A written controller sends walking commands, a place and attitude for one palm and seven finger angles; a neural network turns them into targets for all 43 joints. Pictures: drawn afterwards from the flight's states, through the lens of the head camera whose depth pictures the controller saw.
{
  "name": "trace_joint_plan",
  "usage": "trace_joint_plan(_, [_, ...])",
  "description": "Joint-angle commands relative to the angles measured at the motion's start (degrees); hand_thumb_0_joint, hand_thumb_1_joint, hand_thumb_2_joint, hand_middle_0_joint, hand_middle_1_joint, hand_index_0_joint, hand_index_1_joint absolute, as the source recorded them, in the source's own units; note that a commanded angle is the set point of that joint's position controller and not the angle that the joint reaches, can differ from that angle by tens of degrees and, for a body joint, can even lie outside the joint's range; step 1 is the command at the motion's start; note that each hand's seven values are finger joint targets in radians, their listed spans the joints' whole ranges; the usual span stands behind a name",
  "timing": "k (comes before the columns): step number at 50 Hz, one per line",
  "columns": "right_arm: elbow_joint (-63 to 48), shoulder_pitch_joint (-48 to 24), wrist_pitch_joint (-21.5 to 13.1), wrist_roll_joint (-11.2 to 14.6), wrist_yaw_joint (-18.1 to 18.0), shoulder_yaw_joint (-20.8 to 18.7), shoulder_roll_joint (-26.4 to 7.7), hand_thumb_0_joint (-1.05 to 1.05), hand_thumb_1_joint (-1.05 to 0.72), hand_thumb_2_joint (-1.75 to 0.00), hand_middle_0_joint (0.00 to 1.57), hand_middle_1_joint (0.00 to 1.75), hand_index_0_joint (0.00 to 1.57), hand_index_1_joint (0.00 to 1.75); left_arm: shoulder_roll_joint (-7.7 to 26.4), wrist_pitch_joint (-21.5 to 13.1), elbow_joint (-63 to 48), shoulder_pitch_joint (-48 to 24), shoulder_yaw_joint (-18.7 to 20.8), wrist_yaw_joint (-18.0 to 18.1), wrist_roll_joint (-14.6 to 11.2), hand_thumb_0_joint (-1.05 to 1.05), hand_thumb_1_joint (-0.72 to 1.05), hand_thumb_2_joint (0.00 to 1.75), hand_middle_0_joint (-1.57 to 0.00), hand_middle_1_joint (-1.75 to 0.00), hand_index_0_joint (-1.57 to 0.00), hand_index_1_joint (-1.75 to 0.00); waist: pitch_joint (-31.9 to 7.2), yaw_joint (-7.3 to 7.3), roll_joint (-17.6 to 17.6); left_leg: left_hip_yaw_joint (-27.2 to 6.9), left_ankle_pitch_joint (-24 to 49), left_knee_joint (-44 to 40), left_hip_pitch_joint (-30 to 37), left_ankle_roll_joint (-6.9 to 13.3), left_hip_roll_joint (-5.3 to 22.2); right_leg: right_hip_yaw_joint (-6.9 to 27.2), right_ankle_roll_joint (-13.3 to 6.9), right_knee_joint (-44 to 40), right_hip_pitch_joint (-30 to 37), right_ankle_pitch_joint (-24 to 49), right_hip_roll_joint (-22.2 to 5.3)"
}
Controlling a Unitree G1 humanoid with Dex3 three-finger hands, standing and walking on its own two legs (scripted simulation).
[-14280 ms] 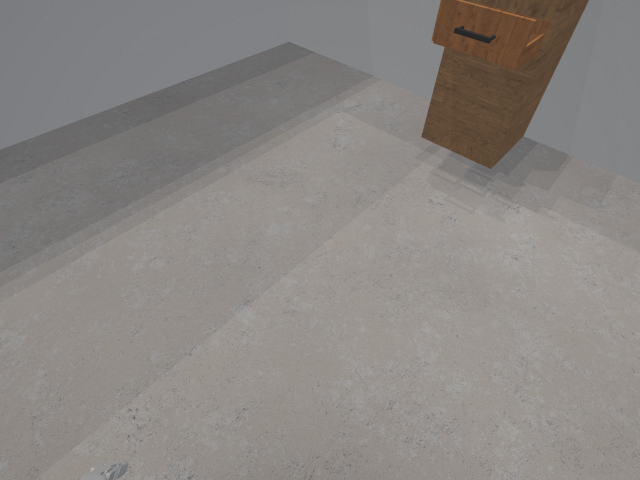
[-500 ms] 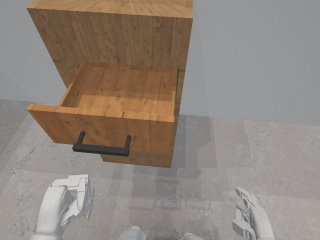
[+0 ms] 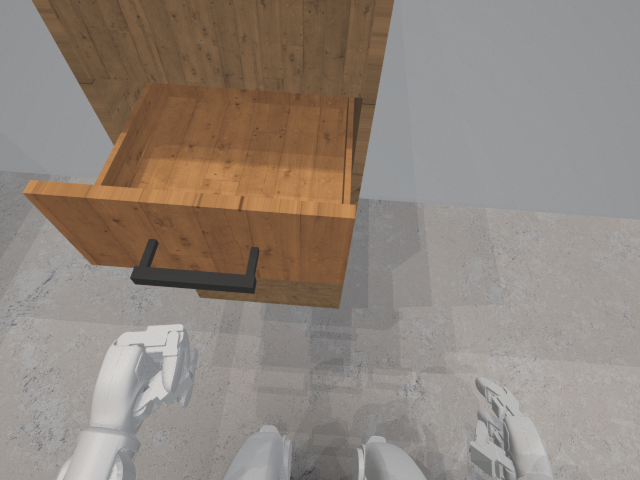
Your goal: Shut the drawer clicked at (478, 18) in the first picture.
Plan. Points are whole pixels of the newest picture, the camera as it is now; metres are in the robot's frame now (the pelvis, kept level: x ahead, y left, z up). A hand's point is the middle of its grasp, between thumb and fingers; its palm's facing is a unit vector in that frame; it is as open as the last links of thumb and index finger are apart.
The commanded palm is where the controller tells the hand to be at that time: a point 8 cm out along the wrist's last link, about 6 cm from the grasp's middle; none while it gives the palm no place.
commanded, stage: bring the fist close to the handle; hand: left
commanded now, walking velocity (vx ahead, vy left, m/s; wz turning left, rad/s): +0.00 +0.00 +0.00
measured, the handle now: (198, 265) +0.37 +0.18 +0.01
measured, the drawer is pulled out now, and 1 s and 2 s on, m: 0.21 0.21 0.11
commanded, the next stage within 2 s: push the drawer shut in 0.66 s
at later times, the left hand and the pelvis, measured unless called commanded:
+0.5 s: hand (199, 360) +0.25 +0.15 +0.02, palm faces -0.08 -1.00 -0.02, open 3.3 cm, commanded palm +0.24 +0.20 +0.01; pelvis -0.01 +0.02 -0.02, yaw -1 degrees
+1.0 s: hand (212, 337) +0.28 +0.14 +0.01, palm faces -0.05 -1.00 -0.05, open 3.3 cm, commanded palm +0.27 +0.20 +0.01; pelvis -0.01 +0.01 -0.02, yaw +0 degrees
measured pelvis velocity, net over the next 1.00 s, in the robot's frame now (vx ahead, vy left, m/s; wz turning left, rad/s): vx -0.01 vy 0.01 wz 0.00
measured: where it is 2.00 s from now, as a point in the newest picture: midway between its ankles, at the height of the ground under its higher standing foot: outside the picture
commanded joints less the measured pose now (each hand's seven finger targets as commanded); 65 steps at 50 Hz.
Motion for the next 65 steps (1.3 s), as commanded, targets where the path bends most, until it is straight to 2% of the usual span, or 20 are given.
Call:
trace_joint_plan(1, [-9.1, -1.2, -2.9, 0.1, -0.2, -3.2, -7.8, 0.0, -0.9, -0.9, 0.2, 0.3, 0.2, 0.3, 4.0, -4.0, -14.6, -3.4, 0.7, 1.3, -0.4, 0.0, 0.9, 0.9, -1.4, -1.6, -1.4, -1.6, -17.5, -0.5, 2.4, -5.0, 20.5, -8.1, 12.9, -0.8, 1.2, 5.9, 2.6, -7.6, 7.9, 18.2, -1.0])
trace_joint_plan(3, [-9.3, -1.1, -2.4, -0.2, 0.1, -3.0, -7.8, 0.0, -0.9, -0.9, 0.2, 0.3, 0.2, 0.3, 2.6, -3.9, -13.3, -4.3, -0.6, 2.6, 0.3, 0.0, 0.9, 0.9, -1.4, -1.6, -1.4, -1.6, -16.3, -0.74, 1.4, -5.6, 19.0, -7.9, 11.7, -1.1, 1.2, 5.2, 2.5, -6.8, 5.6, 16.0, -0.9])
trace_joint_plan(6, [-8.9, -1.5, -1.3, -0.3, 0.3, -3.0, -8.1, 0.0, -0.9, -0.9, 0.2, 0.3, 0.2, 0.3, 4.2, -3.1, -7.4, -4.9, 1.7, 4.1, 1.6, 0.0, 0.9, 0.9, -1.4, -1.6, -1.4, -1.6, -13.6, -0.43, -2.1, -5.5, 15.1, -6.9, 7.0, -1.1, 1.0, 5.4, 2.3, -6.0, 3.8, 12.7, -0.5])
trace_joint_plan(8, [-9.6, -1.5, -0.7, -0.3, 0.7, -2.7, -8.2, 0.0, -0.9, -0.9, 0.2, 0.3, 0.2, 0.3, 2.6, -2.7, -6.1, -7.5, -0.2, 4.2, 2.2, 0.0, 0.9, 0.9, -1.4, -1.6, -1.4, -1.6, -13.8, -0.71, -1.5, -5.6, 13.0, -6.5, 6.1, -1.2, 0.9, 5.3, 2.3, -5.4, 2.3, 10.8, -0.7])
trace_joint_plan(11, [-9.8, -1.7, 0.0, -0.3, 0.7, -2.7, -8.5, 0.0, -0.9, -0.9, 0.2, 0.3, 0.2, 0.3, 4.0, -2.8, -7.1, -11.6, 0.2, 4.6, 2.7, 0.0, 0.9, 0.9, -1.4, -1.6, -1.4, -1.6, -15.9, -0.33, 0.5, -6.2, 12.6, -6.2, 6.8, -1.4, 1.0, 5.3, 2.0, -4.4, 0.9, 9.5, -0.6])
trace_joint_plan(14, [-10.2, -1.9, 0.2, -0.4, 1.0, -2.7, -8.2, 0.0, -0.9, -0.9, 0.2, 0.3, 0.2, 0.3, 2.4, -4.0, -12.2, -14.9, -2.1, 5.0, 2.5, 0.0, 0.9, 0.9, -1.4, -1.6, -1.4, -1.6, -20.4, 0.32, 4.6, -7.6, 14.7, -6.6, 11.5, -2.0, 1.2, 4.9, 1.8, -3.3, -0.6, 9.5, -0.8])
trace_joint_plan(17, [-10.5, -1.5, 0.7, -0.4, 1.1, -2.7, -8.3, 0.0, -0.9, -0.9, 0.2, 0.3, 0.2, 0.3, 3.2, -3.8, -14.6, -12.3, -2.0, 5.9, 2.3, 0.0, 0.9, 0.9, -1.4, -1.6, -1.4, -1.6, -22.9, 0.65, 4.8, -8.6, 18.1, -7.6, 15.1, -2.6, 1.8, 4.5, 1.8, -3.4, -0.2, 11.0, -0.7])
trace_joint_plan(23, [-10.4, -1.2, 2.9, 0.0, 1.3, -2.3, -8.5, 0.0, -0.9, -0.9, 0.2, 0.3, 0.2, 0.3, 0.1, 0.5, -6.7, -10.8, -5.2, 6.9, 4.2, 0.0, 0.9, 0.9, -1.4, -1.6, -1.4, -1.6, -14.5, -1.43, -0.7, -9.1, 10.6, -8.4, 8.9, -2.1, 1.7, 3.7, 2.3, -4.4, -2.0, 7.2, -0.5])
trace_joint_plan(25, [-10.9, -1.3, 3.5, 0.3, 1.0, -2.3, -8.7, 0.0, -0.9, -0.9, 0.2, 0.3, 0.2, 0.3, 0.9, 1.3, -5.2, -11.7, -4.0, 7.2, 4.4, 0.0, 0.9, 0.9, -1.4, -1.6, -1.4, -1.6, -13.3, -1.23, -2.5, -8.7, 7.3, -8.7, 7.1, -1.7, 1.4, 4.0, 2.2, -5.1, -1.3, 5.5, -0.5])
trace_joint_plan(30, [-11.5, -1.2, 3.1, -0.3, 0.9, -2.4, -7.9, 0.0, -0.9, -0.9, 0.2, 0.3, 0.2, 0.3, 2.0, -1.6, -13.6, -15.0, -3.7, 9.4, 4.5, 0.0, 0.9, 0.9, -1.4, -1.6, -1.4, -1.6, -19.5, 0.47, 3.8, -9.3, 12.9, -9.0, 13.7, -2.8, 1.5, 4.3, 1.8, -4.1, -1.2, 7.9, -0.8])
trace_joint_plan(31, [-11.2, -1.3, 3.1, -0.4, 0.8, -2.4, -8.0, 0.0, -0.9, -0.9, 0.2, 0.3, 0.2, 0.3, 3.5, -2.5, -14.9, -15.5, -2.7, 10.0, 4.7, 0.0, 0.9, 0.9, -1.4, -1.6, -1.4, -1.6, -20.1, 0.39, 4.4, -9.3, 14.7, -8.7, 14.6, -3.0, 1.7, 4.2, 1.7, -3.8, -1.5, 8.8, -0.7])
trace_joint_plan(34, [-10.6, -1.1, 3.1, -0.7, 1.4, -2.3, -7.4, 0.0, -0.9, -0.9, 0.2, 0.3, 0.2, 0.3, 1.3, -3.7, -13.2, -13.0, -4.3, 10.7, 4.9, 0.0, 0.9, 0.9, -1.4, -1.6, -1.4, -1.6, -19.1, 0.33, 4.0, -9.3, 16.0, -8.5, 14.5, -3.2, 1.7, 4.2, 1.7, -3.8, -1.4, 9.4, -0.6])
trace_joint_plan(39, [-10.5, -0.9, 4.4, -0.2, 1.6, -2.2, -8.2, 0.0, -0.9, -0.9, 0.2, 0.3, 0.2, 0.3, 1.1, -0.7, -4.1, -11.6, -4.6, 8.9, 5.7, 0.0, 0.9, 0.9, -1.4, -1.6, -1.4, -1.6, -13.9, -1.31, -1.8, -7.0, 11.4, -7.1, 6.8, -1.6, 1.0, 4.9, 2.1, -5.5, 0.8, 9.1, -0.6])
trace_joint_plan(43, [-10.0, -0.7, 4.4, 0.0, 0.6, -2.2, -8.2, 0.0, -0.9, -0.9, 0.2, 0.3, 0.2, 0.3, 3.2, -0.6, -5.5, -20.5, -2.5, 8.0, 4.9, 0.0, 0.9, 0.9, -1.4, -1.6, -1.4, -1.6, -15.6, -1.95, -2.0, -6.1, 10.7, -6.0, 6.1, -1.0, 0.6, 6.1, 2.3, -6.2, 2.2, 9.2, -0.7])
trace_joint_plan(46, [-9.1, -0.6, 3.7, -0.4, 0.1, -2.2, -8.0, 0.0, -0.9, -0.9, 0.2, 0.3, 0.2, 0.3, 6.5, -3.0, -10.3, -25.3, 0.9, 8.7, 3.7, 0.0, 0.9, 0.9, -1.4, -1.6, -1.4, -1.6, -21.3, -0.83, 1.9, -6.0, 15.1, -5.3, 8.9, -1.2, 0.6, 6.6, 2.1, -5.2, 4.1, 12.4, -0.6])
trace_joint_plan(49, [-7.8, -0.3, 3.1, -0.6, 0.4, -2.1, -7.6, 0.0, -0.9, -0.9, 0.2, 0.3, 0.2, 0.3, 5.3, -4.2, -8.9, -24.6, 1.0, 8.5, 2.7, 0.0, 0.9, 0.9, -1.4, -1.6, -1.4, -1.6, -23.2, -0.45, 4.2, -5.6, 19.7, -5.0, 11.4, -1.5, 0.6, 6.6, 2.1, -4.8, 5.3, 17.0, -0.8])
trace_joint_plan(54, [-7.5, 0.4, 4.3, 0.2, 1.1, -2.4, -8.4, 0.0, -0.9, -0.9, 0.2, 0.3, 0.2, 0.3, 3.6, 0.2, 1.7, -19.6, -0.3, 5.3, 2.8, 0.0, 0.9, 0.9, -1.4, -1.6, -1.4, -1.6, -19.3, -1.35, -0.7, -4.2, 17.8, -5.1, 6.2, -1.0, 0.5, 7.5, 2.9, -6.5, 8.2, 19.4, -1.0])
trace_joint_plan(58, [-7.9, 0.7, 5.1, 0.7, 0.6, -2.4, -8.8, 0.0, -0.9, -0.9, 0.2, 0.3, 0.2, 0.3, 5.0, 2.4, 4.0, -24.1, 1.2, 3.6, 1.8, 0.0, 0.9, 0.9, -1.4, -1.6, -1.4, -1.6, -16.7, -2.41, -4.2, -3.3, 14.1, -4.6, 2.4, -0.5, 0.3, 9.3, 3.5, -8.6, 10.0, 17.1, -1.4])
trace_joint_plan(61, [-6.9, 0.9, 4.9, 0.5, 0.0, -2.4, -8.9, 0.0, -0.9, -0.9, 0.2, 0.3, 0.2, 0.3, 7.2, 0.9, 3.8, -29.8, 3.5, 4.0, 1.5, 0.0, 0.9, 0.9, -1.4, -1.6, -1.4, -1.6, -16.5, -2.71, -3.0, -3.3, 13.7, -3.6, 1.4, -0.4, 0.4, 10.0, 3.4, -8.3, 9.2, 15.9, -1.4])
trace_joint_plan(65, [-5.8, 1.2, 4.6, 0.3, 0.2, -2.5, -8.7, 0.0, -0.9, -0.9, 0.2, 0.3, 0.2, 0.3, 6.6, -0.9, 6.3, -34.0, 3.4, 3.9, 1.6, 0.0, 0.9, 0.9, -1.4, -1.6, -1.4, -1.6, -16.8, -2.86, -0.8, -3.3, 13.4, -3.3, 2.3, -0.6, 0.4, 9.7, 3.1, -7.7, 6.9, 14.6, -1.4])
